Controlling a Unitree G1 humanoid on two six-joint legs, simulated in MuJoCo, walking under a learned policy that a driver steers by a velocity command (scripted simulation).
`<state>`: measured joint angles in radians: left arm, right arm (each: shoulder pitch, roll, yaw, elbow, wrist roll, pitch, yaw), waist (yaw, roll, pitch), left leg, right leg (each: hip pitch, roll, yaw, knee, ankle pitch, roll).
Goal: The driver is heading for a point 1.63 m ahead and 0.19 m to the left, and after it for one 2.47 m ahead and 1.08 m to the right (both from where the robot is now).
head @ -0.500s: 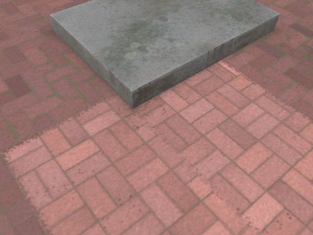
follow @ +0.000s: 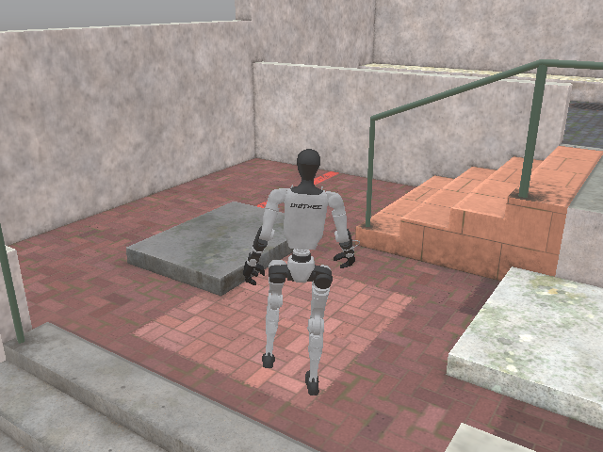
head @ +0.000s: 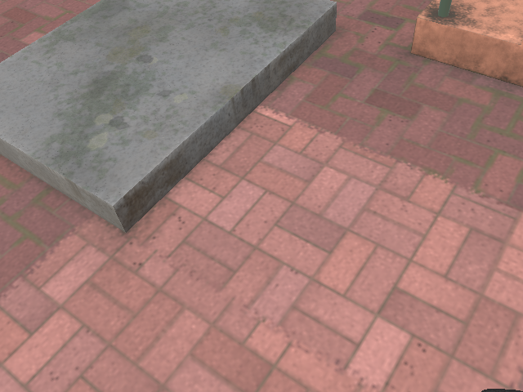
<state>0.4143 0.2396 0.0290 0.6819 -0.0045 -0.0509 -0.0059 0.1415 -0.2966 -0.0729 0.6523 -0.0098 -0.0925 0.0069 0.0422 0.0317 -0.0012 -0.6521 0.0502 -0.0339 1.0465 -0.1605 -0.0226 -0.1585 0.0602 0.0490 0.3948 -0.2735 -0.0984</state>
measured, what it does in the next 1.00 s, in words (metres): walks ahead: left foot, then right foot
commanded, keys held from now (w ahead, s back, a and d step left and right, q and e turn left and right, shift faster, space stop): w+e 0.08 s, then w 0.14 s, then w+q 0.78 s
